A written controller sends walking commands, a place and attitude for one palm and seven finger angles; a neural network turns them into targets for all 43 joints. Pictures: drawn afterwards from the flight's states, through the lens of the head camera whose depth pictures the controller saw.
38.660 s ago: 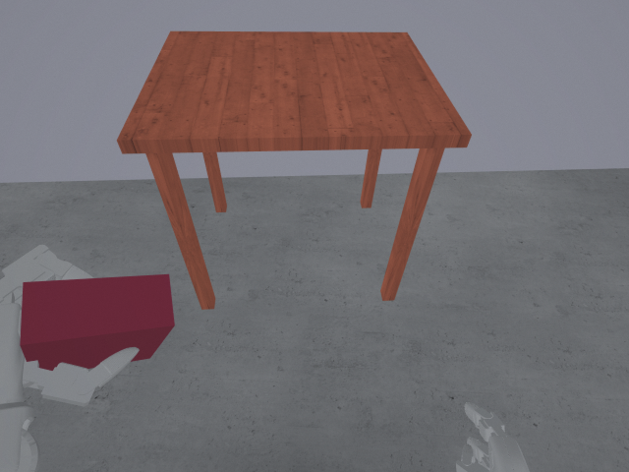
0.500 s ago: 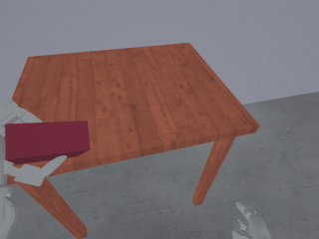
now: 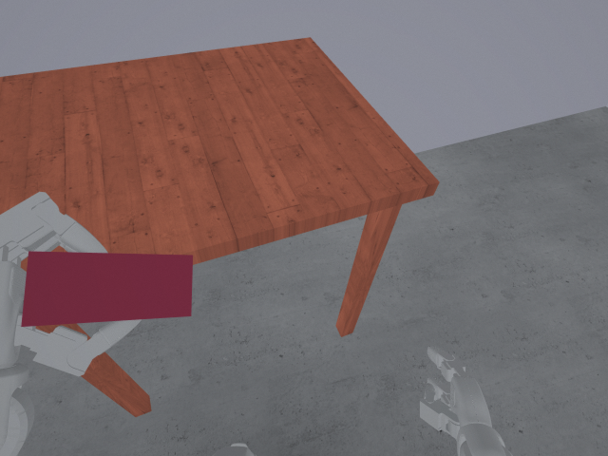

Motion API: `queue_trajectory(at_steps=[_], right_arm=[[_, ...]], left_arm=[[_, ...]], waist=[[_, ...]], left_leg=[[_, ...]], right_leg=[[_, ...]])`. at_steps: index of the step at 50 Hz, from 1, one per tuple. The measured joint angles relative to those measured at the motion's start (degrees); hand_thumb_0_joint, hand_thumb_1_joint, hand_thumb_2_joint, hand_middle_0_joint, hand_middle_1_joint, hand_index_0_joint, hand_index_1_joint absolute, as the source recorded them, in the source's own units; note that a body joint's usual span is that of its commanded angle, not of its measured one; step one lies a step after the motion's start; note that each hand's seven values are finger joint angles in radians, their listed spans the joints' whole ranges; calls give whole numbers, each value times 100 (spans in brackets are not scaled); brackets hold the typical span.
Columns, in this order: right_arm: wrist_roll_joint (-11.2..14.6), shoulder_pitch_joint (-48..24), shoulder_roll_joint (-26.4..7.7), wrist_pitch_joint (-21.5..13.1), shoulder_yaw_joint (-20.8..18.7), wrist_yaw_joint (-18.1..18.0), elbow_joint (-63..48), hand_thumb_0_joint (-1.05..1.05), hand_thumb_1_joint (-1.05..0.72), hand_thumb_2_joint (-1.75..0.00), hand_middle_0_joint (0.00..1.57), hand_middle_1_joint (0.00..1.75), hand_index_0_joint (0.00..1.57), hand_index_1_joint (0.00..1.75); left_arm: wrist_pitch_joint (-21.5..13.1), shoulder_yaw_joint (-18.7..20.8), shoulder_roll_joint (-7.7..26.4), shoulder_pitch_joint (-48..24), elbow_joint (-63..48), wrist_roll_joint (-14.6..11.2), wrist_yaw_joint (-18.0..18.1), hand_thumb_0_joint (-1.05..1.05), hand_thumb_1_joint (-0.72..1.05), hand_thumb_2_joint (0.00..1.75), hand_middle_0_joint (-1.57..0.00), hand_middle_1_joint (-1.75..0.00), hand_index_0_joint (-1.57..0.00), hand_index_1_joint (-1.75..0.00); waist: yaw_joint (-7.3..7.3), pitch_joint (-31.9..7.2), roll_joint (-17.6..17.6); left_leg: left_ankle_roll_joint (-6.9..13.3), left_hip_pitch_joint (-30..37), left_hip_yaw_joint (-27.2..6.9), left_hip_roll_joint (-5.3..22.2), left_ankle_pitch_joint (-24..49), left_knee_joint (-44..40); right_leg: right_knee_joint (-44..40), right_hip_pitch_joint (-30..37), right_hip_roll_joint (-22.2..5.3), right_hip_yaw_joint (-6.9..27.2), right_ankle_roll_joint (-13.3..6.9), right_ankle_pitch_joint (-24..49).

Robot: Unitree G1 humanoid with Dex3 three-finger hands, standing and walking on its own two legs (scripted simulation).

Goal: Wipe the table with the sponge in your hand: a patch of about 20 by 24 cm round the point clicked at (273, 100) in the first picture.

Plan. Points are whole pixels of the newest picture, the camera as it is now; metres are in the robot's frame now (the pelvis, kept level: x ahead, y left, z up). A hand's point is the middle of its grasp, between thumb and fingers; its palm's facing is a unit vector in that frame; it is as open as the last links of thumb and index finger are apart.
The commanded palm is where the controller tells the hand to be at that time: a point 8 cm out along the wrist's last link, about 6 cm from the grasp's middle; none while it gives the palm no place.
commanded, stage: step back with the hand held close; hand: left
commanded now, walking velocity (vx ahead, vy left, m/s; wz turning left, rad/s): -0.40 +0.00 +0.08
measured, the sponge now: (131, 286) +0.24 +0.18 +0.18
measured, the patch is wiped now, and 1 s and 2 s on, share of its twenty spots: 1.00 1.00 1.00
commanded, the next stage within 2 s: stop stepping back and stand still in 0.12 s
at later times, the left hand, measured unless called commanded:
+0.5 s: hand out of the picture +0.06 +0.25 +0.20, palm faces +0.41 -0.86 -0.29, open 9.3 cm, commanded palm +0.01 +0.30 +0.21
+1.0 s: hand out of the picture -0.01 +0.29 +0.20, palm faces +0.50 -0.82 -0.29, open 9.3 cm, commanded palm -0.07 +0.32 +0.21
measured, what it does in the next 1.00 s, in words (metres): walks backwards: left foot, then right foot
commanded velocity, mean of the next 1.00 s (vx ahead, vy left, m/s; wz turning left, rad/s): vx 0.10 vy -0.02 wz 0.02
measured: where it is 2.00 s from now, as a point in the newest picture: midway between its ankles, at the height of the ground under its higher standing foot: outside the picture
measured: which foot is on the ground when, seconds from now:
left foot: up 0.00-0.10, down 0.12-0.38, up 0.40-0.50, down 0.52-1.00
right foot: down 0.00-0.16, up 0.18-0.34, down 0.36-0.54, up 0.56-0.68, down 0.70-1.00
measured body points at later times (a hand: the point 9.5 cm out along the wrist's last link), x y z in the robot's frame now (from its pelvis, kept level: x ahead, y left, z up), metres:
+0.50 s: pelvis -0.15 +0.02 -0.01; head -0.17 +0.04 +0.44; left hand +0.03 +0.29 +0.21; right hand +0.01 -0.21 -0.08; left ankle -0.11 +0.13 -0.72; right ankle -0.09 -0.10 -0.73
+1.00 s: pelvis -0.22 +0.04 -0.01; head -0.25 +0.06 +0.44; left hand -0.05 +0.33 +0.21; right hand -0.05 -0.20 -0.07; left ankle -0.18 +0.17 -0.73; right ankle -0.19 -0.06 -0.71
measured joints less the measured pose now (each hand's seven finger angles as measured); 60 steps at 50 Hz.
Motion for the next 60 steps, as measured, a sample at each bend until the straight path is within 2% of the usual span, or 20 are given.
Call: queue_trajectory(at_steps=[3,6,8,15,18,21,23,26,31,34,36,38,40,44,46,47,51,55,57,60], right_arm=[[-17,162,-101,133,-97,-63,-168,2,-90,-89,21,30,20,30],[-18,347,-364,184,-234,-156,-192,1,-90,-89,21,30,20,30],[12,414,-487,166,-351,-218,-88,1,-90,-89,21,30,20,30],[-43,729,-303,-350,-229,-115,149,2,-90,-89,20,30,20,30],[-41,834,-250,-495,-60,-66,124,2,-90,-89,20,30,20,30],[-77,736,-247,-427,36,-49,266,2,-90,-89,21,30,20,30],[-85,739,-204,-323,81,-44,417,2,-90,-89,21,30,20,30],[-125,837,-259,-204,158,-95,432,2,-90,-89,21,30,20,30],[-120,965,-167,-202,173,-157,365,2,-90,-89,21,30,20,30],[-119,1161,-173,-279,191,-105,340,2,-90,-89,21,30,20,30],[-116,1192,-227,-277,169,-70,268,2,-90,-89,21,30,20,30],[-105,1065,-352,-250,114,-24,496,2,-90,-89,21,30,20,30],[-77,1065,-355,-209,57,-27,695,2,-90,-89,21,30,20,30],[-75,1102,-380,-282,45,-182,624,2,-90,-89,21,30,20,30],[-105,1077,-513,-416,26,-267,441,2,-90,-89,21,30,20,30],[-105,993,-522,-462,0,-300,401,2,-90,-89,21,30,20,30],[-50,839,-317,-586,4,-244,349,2,-90,-89,20,30,20,30],[-67,925,-202,-576,136,-89,223,2,-90,-89,21,30,20,30],[-76,887,-210,-508,124,-22,276,2,-90,-89,21,30,20,30],[-76,835,-219,-410,113,42,553,2,-90,-89,21,30,20,30]], left_arm=[[-47,173,312,505,-204,-18,-10,-2,-48,109,-79,-140,-84,-142],[-49,322,465,590,-178,-58,52,-2,-48,109,-79,-140,-84,-142],[-29,416,514,482,-90,-89,97,-2,-48,109,-79,-140,-84,-142],[271,441,131,511,12,-68,304,-2,-48,109,-79,-141,-84,-142],[338,260,-13,451,-38,-20,311,-2,-48,109,-79,-141,-83,-142],[327,61,-111,138,93,23,251,-2,-48,109,-79,-141,-84,-142],[343,-23,-85,-3,232,21,238,-2,-48,109,-79,-140,-84,-142],[345,-14,-44,-84,407,8,268,-2,-48,109,-79,-140,-84,-142],[532,220,85,-171,831,53,313,-2,-48,109,-79,-140,-84,-142],[600,214,89,-53,936,16,302,-2,-48,109,-79,-141,-84,-142],[557,198,110,-69,783,29,230,-2,-48,109,-79,-141,-83,-142],[495,80,-76,-156,682,24,61,-2,-48,109,-79,-141,-83,-142],[435,-26,-144,-123,660,26,10,-2,-48,109,-79,-141,-84,-142],[394,-11,-162,-52,655,17,146,-2,-48,109,-79,-140,-84,-142],[375,26,-155,-111,598,10,247,-2,-48,109,-79,-140,-84,-142],[377,74,-117,-191,598,9,290,-2,-48,109,-79,-140,-84,-142],[431,287,46,-282,762,16,347,-2,-48,109,-79,-140,-84,-142],[516,307,98,-92,692,16,314,-2,-48,109,-79,-141,-84,-142],[508,204,43,-119,581,25,243,-2,-48,109,-79,-141,-83,-142],[458,50,-122,-139,455,9,180,-2,-48,109,-79,-141,-84,-142]], waist=[[-155,-187,-170],[-212,-244,-165],[-223,-194,-187],[24,-72,-293],[83,-129,-193],[114,-107,21],[83,-228,-9],[-21,-529,89],[-166,-561,115],[-196,-646,220],[-65,-621,112],[69,-449,209],[154,-488,93],[191,-526,-215],[120,-500,-97],[66,-414,-90],[-49,-289,-124],[-94,-320,67],[-9,-222,139],[130,-162,74]], left_leg=[[-53,189,-100,-136,-194,107],[-33,701,-141,-71,487,-820],[-12,806,-186,-125,191,-1227],[9,755,-95,-82,766,-1453],[-19,562,-105,-45,750,-1183],[23,268,-227,-6,-43,-428],[67,309,-162,-85,-249,3],[233,726,-194,-69,-774,-481],[251,738,-183,-112,-82,-735],[230,722,-201,-70,-111,-841],[221,228,-102,-124,-691,34],[160,-190,-164,-35,-464,1330],[161,-237,-53,-5,-382,1680],[270,554,285,74,-462,212],[386,1044,135,113,-724,-839],[336,1017,129,97,-244,-917],[148,1107,233,30,370,-962],[80,972,152,116,-69,-651],[117,641,52,115,-558,219],[166,561,70,44,-674,585]], right_leg=[[-138,-160,-122,113,49,194],[-78,-367,-186,62,161,290],[76,-551,-253,-6,242,304],[1228,-615,-144,-247,232,-853],[341,-15,-166,-347,156,-492],[274,-75,-55,-433,-37,123],[296,-108,-105,-449,-67,144],[497,-335,-146,-604,-82,-217],[1833,-571,-70,-697,-52,-1115],[1046,90,28,-931,-144,-1272],[132,354,-21,-764,-374,-646],[271,243,38,-852,-375,6],[233,247,-16,-837,-341,8],[173,169,-261,-728,-308,-42],[519,-43,-246,-756,-246,-402],[830,-166,-254,-721,-186,-722],[1919,-473,-265,-574,-31,-1190],[552,88,-228,-743,-135,-765],[479,70,-193,-807,-224,42],[410,177,-212,-771,-176,-27]])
